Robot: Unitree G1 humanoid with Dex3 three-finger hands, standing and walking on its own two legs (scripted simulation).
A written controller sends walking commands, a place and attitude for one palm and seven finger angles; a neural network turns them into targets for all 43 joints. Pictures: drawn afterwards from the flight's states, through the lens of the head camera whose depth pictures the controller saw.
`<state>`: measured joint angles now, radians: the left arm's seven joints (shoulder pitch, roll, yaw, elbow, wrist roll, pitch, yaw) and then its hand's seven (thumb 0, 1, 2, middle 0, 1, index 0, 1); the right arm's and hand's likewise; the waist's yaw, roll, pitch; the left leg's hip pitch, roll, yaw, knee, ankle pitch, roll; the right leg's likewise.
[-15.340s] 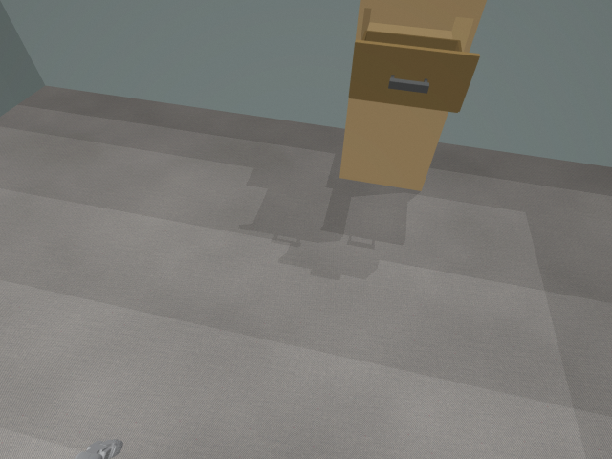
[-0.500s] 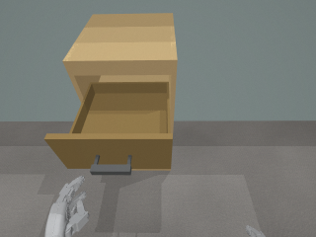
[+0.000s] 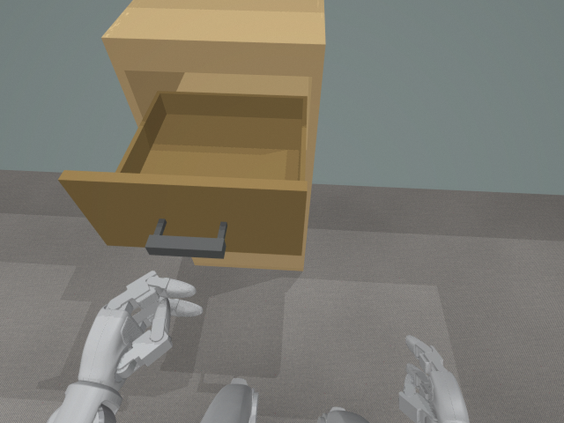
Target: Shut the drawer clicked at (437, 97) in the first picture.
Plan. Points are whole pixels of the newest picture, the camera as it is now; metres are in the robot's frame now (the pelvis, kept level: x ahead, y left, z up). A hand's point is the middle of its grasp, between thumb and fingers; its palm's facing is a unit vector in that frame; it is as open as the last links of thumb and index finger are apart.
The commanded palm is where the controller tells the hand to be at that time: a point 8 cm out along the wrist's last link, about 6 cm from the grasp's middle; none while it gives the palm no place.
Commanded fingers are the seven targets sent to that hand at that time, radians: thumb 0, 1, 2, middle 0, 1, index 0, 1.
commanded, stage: raise the hand and make a fist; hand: left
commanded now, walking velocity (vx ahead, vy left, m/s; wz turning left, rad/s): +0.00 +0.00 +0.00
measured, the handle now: (189, 236) +0.39 +0.18 +0.02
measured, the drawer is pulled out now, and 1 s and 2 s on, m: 0.30 0.30 0.30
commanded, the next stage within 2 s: bring the fist close to the handle in 1.20 s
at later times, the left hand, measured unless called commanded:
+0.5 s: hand (156, 336) +0.21 +0.16 +0.09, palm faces -0.01 -1.00 +0.00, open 3.1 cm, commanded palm +0.17 +0.21 +0.10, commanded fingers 0.00 0.90 0.90 -1.40 -1.60 -1.40 -1.60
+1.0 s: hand (172, 333) +0.20 +0.13 +0.11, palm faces -0.02 -1.00 -0.02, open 3.3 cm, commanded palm +0.17 +0.19 +0.12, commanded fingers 0.00 0.90 0.90 -1.40 -1.60 -1.40 -1.60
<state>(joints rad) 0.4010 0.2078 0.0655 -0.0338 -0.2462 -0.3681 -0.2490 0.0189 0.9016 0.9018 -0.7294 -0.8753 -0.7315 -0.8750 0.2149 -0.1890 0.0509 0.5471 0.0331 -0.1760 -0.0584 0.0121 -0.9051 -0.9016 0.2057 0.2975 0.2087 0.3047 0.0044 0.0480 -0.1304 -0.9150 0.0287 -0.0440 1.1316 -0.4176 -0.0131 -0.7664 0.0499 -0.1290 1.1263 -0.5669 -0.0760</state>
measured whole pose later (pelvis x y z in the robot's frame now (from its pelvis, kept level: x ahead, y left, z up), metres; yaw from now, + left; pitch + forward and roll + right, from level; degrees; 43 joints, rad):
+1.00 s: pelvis +0.02 +0.03 +0.02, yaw -1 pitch +8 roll -1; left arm 0.67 0.15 -0.13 -0.38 -0.11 -0.27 0.01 0.02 0.90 0.90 -1.40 -1.60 -1.40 -1.60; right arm 0.30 -0.24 0.03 0.41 0.03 -0.09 0.00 0.01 -0.91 -0.90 0.20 0.30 0.21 0.30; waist -0.02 0.05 -0.13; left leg -0.74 0.01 0.01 1.01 -0.42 0.03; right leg -0.61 0.03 -0.07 1.00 -0.54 -0.04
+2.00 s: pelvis +0.02 +0.02 +0.00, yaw -1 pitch +15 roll -2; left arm 0.38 0.15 -0.02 -0.04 -0.15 -0.42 -0.05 0.02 0.90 0.90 -1.40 -1.60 -1.40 -1.60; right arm 0.23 -0.23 0.02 0.49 0.01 -0.09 -0.01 0.01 -0.91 -0.90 0.20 0.30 0.21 0.30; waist -0.03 0.04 -0.16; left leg -0.96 0.02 0.00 1.16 -0.46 0.02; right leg -0.82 0.04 -0.09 1.15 -0.60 -0.05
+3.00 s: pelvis +0.02 +0.02 -0.02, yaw -2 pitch +19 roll -2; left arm 0.13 0.16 -0.04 0.15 -0.11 -0.43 0.03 0.02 0.90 0.90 -1.40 -1.60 -1.40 -1.60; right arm 0.20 -0.23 0.02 0.51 0.00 -0.01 0.01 0.01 -0.91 -0.90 0.20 0.30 0.21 0.30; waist -0.04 0.03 -0.17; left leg -1.08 0.02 0.00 1.23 -0.48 0.02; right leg -0.93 0.04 -0.09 1.23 -0.62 -0.05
